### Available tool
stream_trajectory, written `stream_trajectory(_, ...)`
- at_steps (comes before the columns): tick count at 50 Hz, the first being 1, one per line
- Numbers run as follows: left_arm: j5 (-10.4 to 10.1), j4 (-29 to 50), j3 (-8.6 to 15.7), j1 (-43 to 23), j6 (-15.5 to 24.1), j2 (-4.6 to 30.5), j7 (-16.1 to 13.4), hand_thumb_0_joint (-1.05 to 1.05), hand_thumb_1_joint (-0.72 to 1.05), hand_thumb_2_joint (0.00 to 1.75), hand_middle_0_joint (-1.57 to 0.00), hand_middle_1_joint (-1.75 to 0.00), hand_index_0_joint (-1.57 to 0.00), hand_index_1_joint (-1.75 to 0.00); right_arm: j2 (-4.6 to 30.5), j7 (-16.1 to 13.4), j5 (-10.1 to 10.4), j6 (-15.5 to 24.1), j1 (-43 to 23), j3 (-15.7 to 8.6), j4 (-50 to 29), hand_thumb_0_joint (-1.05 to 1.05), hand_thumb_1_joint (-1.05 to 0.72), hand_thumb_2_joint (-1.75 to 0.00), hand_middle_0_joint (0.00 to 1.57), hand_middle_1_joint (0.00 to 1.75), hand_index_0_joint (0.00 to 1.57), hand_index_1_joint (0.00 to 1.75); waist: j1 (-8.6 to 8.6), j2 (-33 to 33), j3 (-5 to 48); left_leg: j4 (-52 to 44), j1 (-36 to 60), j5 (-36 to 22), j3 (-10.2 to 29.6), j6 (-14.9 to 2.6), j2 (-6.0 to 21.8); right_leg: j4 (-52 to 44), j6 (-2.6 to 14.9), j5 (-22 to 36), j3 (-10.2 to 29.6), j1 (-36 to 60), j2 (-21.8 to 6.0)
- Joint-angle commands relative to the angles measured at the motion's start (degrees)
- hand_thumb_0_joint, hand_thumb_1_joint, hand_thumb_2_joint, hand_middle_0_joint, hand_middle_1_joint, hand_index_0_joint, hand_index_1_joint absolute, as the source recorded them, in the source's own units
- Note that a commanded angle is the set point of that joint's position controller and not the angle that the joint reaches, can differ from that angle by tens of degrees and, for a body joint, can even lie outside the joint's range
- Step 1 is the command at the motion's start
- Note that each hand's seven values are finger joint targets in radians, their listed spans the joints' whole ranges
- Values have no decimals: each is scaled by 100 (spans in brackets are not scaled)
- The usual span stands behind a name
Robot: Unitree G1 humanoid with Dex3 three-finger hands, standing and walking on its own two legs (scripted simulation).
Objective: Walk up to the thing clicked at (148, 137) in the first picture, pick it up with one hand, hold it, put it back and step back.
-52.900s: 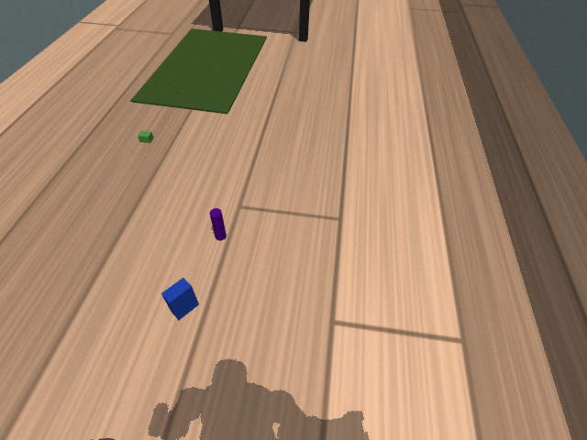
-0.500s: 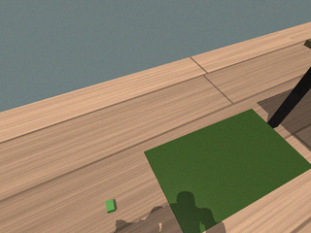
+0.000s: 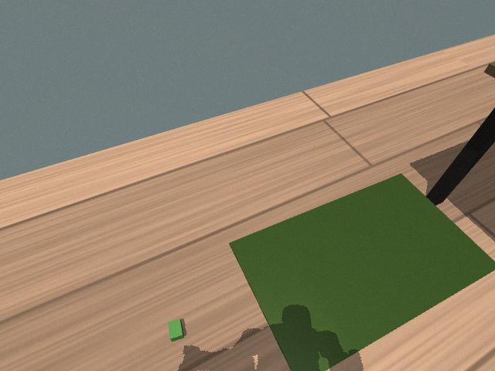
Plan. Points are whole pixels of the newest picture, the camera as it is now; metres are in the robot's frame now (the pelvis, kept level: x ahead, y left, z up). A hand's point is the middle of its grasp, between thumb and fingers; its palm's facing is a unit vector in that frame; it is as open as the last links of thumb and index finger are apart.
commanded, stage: stand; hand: left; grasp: from above
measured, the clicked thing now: (176, 330) +0.36 +0.27 -0.76
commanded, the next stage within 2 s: step back in 0.44 s
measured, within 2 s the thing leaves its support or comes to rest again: neither
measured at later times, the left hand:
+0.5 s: hand out of the picture +0.08 +0.25 -0.16, palm faces +0.01 -0.94 -0.33, open 7.3 cm
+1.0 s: hand out of the picture +0.02 +0.28 -0.18, palm faces +0.03 -0.92 -0.38, open 7.3 cm
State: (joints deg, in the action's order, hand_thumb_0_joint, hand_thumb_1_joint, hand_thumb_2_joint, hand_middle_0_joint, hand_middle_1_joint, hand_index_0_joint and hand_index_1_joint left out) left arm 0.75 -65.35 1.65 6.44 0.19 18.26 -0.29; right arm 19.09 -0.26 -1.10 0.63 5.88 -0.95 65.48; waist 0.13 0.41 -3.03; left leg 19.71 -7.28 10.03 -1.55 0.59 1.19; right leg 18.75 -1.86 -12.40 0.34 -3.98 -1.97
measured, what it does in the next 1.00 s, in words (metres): walks backwards: left foot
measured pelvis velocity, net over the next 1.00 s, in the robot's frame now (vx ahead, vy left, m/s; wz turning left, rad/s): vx -0.10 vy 0.01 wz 0.04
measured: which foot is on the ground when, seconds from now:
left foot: down 0.00-0.68, up 0.70-0.96, down 0.98-1.00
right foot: down 0.00-1.00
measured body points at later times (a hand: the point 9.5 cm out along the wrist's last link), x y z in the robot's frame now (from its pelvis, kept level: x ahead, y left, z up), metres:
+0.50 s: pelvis +0.00 +0.00 +0.00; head +0.01 +0.00 +0.45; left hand +0.08 +0.30 -0.14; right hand +0.07 -0.30 -0.14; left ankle +0.01 +0.12 -0.75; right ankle -0.02 -0.14 -0.75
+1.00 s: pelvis -0.10 +0.01 -0.03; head -0.03 +0.02 +0.41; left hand +0.01 +0.32 -0.15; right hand -0.01 -0.31 -0.15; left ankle -0.12 +0.11 -0.75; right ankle -0.02 -0.14 -0.75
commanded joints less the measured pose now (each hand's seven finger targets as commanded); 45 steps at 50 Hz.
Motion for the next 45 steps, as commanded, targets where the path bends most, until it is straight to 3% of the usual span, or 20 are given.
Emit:
stream_trajectory(1,21,333,176,-192,123,1178,-82,0,90,90,-20,-30,-20,-30,1142,-68,20,107,-251,-181,-332,0,-90,-90,20,30,20,30,-18,-74,344,-290,289,-917,510,-153,652,-318,210,949,327,-255,-526)
stream_trajectory(16,13,375,158,-145,147,1230,-76,0,90,90,-20,-30,-20,-30,1188,-47,35,92,-231,-188,-352,0,-90,-90,20,30,20,30,-31,-63,401,-234,325,-870,484,-187,675,-365,232,1092,363,-171,-566)
stream_trajectory(21,-1,408,151,-183,164,1239,-76,0,90,90,-20,-30,-20,-30,1188,-43,35,112,-195,-176,-373,0,-90,-90,20,30,20,30,-54,-30,445,-216,326,-1143,477,-183,680,-326,228,1294,362,-104,-577)
stream_trajectory(22,-114,570,319,-212,100,1705,-105,0,90,90,-20,-30,-20,-30,1502,-18,108,-6,-396,-282,-468,0,-90,-90,20,30,20,30,-59,-119,-80,268,-33,-1921,558,-263,606,243,288,2214,418,-589,-458)
stream_trajectory(24,-138,748,322,-137,54,1558,-144,0,90,90,-20,-30,-20,-30,1470,-10,165,-77,-212,-316,-575,0,-90,-90,20,30,20,30,-117,59,243,388,-72,-2372,577,-410,709,707,346,2114,234,-537,-351)
stream_trajectory(28,-72,994,293,149,-77,1352,-127,0,90,90,-20,-30,-20,-30,1715,-9,141,-175,-342,-496,-915,0,-90,-90,20,30,20,30,-82,673,690,347,-359,-2065,983,-1048,1244,1925,383,454,-60,-682,99)
stream_trajectory(30,-26,1057,330,472,-111,1390,-115,0,90,90,-20,-30,-20,-30,1727,-16,116,-226,-548,-528,-1166,0,-90,-90,20,30,20,30,47,815,832,652,-717,-1690,977,-1188,1331,2230,459,-8,5,-607,88)
stream_trajectory(32,2,1082,394,675,-117,1455,-97,0,90,90,-20,-30,-20,-30,1632,-5,108,-287,-659,-544,-1350,0,-90,-90,20,30,20,30,144,713,807,1105,-1142,-1008,868,-1065,1106,2090,590,220,141,-539,-20)
stream_trajectory(33,22,1121,436,723,-96,1583,-100,0,90,90,-20,-30,-20,-30,1499,5,135,-324,-691,-526,-1417,0,-90,-90,20,30,20,30,195,201,764,1821,-1254,-465,621,-823,644,1424,784,753,645,-685,-425)
stream_trajectory(34,45,1226,526,641,-45,1898,-95,0,90,90,-20,-30,-20,-30,1213,11,166,-363,-711,-457,-1504,0,-90,-90,20,30,20,30,255,-805,475,2920,-1550,654,266,-327,-302,231,1108,1482,1728,-951,-1235)
stream_trajectory(35,113,1444,602,287,-20,2362,-115,0,90,90,-20,-30,-20,-30,1089,-29,109,-417,-587,-436,-1553,0,-90,-90,20,30,20,30,235,-1507,241,4172,-1822,2502,559,-230,-877,-209,1789,1733,2771,-1472,-2037)
stream_trajectory(36,173,1652,633,-23,10,2417,-141,0,90,90,-20,-30,-20,-30,1218,-53,68,-453,-242,-488,-1483,0,-90,-90,20,30,20,30,96,-1343,199,4954,-1710,2663,1050,-200,-694,-143,2031,1729,2921,-1815,-2249)
stream_trajectory(38,142,1808,539,-538,-2,1926,-180,0,90,90,-20,-30,-20,-30,1363,-31,226,-441,241,-539,-1317,0,-90,-90,20,30,20,30,-232,-730,293,5306,-1714,2052,1148,-160,-714,285,1663,1909,1643,-1458,-1455)
stream_trajectory(39,184,1916,540,-671,-6,1887,-201,0,90,90,-20,-30,-20,-30,1392,-43,243,-414,388,-536,-1321,0,-90,-90,20,30,20,30,-240,-962,405,5277,-1682,1925,999,-97,-657,434,1561,1867,1419,-1369,-1335)
stream_trajectory(40,187,1946,532,-649,-18,1798,-213,0,90,90,-20,-30,-20,-30,1418,-48,217,-392,435,-507,-1332,0,-90,-90,20,30,20,30,-185,-978,500,4956,-1663,1877,967,-54,-560,523,1490,1692,1310,-1189,-1270)
stream_trajectory(42,187,1973,525,-190,-49,1699,-229,0,90,90,-20,-30,-20,-30,1404,-39,159,-357,311,-440,-1432,0,-90,-90,20,30,20,30,123,-917,604,3947,-1928,1972,780,23,-493,772,1474,1905,1256,-354,-1212)
stream_trajectory(43,179,1986,570,-70,-72,1762,-251,0,90,90,-20,-30,-20,-30,1390,-50,107,-345,278,-426,-1519,0,-90,-90,20,30,20,30,161,-1075,648,3373,-1961,2018,767,0,-305,879,1473,2081,1382,-65,-1374)
stream_trajectory(45,114,1997,571,151,-124,1772,-231,0,90,90,-20,-30,-20,-30,1335,-51,34,-289,256,-418,-1562,0,-90,-90,20,30,20,30,217,-1091,766,2192,-1636,1904,512,-68,-260,1173,1383,2534,1294,194,-1323)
